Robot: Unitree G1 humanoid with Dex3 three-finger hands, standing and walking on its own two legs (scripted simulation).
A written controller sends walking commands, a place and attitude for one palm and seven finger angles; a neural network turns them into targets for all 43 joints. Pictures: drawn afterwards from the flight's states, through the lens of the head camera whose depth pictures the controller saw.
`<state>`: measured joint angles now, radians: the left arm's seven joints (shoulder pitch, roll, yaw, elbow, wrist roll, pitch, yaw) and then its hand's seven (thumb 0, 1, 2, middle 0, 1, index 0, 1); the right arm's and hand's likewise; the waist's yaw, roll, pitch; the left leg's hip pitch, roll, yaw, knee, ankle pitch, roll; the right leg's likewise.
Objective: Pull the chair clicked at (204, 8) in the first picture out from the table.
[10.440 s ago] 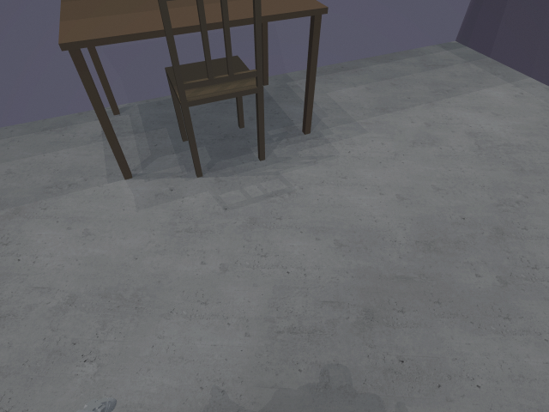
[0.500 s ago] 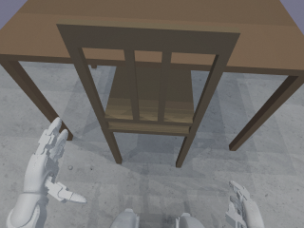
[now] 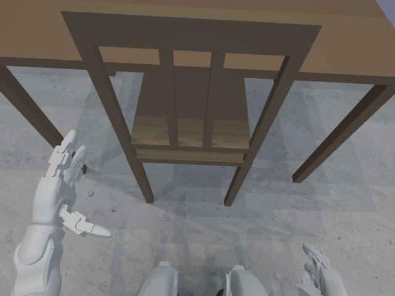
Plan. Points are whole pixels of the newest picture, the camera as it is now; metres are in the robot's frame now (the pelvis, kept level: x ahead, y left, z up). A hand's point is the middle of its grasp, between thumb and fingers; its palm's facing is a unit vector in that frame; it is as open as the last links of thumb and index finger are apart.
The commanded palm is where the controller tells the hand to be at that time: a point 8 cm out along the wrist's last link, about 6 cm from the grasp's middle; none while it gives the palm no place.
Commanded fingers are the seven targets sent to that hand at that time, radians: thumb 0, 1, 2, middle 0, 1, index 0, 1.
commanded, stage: aim the fingers beside a spindle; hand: left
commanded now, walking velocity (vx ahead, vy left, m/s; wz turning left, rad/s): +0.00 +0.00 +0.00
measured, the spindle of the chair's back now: (170, 106) +0.52 +0.09 +0.02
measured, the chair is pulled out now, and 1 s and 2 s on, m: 0.00 0.00 0.00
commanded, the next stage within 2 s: none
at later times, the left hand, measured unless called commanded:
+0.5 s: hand (103, 180) +0.33 +0.21 +0.01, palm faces -0.01 -1.00 -0.02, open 16.9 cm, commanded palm +0.32 +0.25 +0.01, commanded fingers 0.00 -0.50 0.30 -0.06 -0.08 -0.06 -0.08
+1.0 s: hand (107, 163) +0.37 +0.21 +0.01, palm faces +0.01 -1.00 -0.05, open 16.9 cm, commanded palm +0.34 +0.26 +0.00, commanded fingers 0.00 -0.50 0.30 -0.06 -0.08 -0.06 -0.08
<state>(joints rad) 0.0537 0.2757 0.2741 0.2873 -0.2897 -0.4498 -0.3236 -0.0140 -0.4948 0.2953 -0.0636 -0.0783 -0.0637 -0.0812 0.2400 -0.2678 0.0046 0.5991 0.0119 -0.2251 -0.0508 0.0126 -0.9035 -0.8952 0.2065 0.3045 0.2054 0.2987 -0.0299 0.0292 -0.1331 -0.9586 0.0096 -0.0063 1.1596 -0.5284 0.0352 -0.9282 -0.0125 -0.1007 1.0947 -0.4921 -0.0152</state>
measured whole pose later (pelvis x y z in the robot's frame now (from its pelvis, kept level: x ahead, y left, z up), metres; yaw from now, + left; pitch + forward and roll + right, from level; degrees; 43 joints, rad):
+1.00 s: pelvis -0.01 +0.00 -0.02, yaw -1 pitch +23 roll -3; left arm -0.26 0.31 0.32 0.53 -0.23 -0.48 -0.28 -0.01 -0.49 0.30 -0.06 -0.08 -0.06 -0.08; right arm 0.25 -0.27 0.01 0.62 0.00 -0.12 -0.02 0.01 -0.90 -0.90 0.21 0.30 0.21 0.30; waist -0.06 0.03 -0.14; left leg -1.10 0.02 0.00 1.25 -0.55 0.04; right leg -1.08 -0.01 -0.09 1.18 -0.51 -0.02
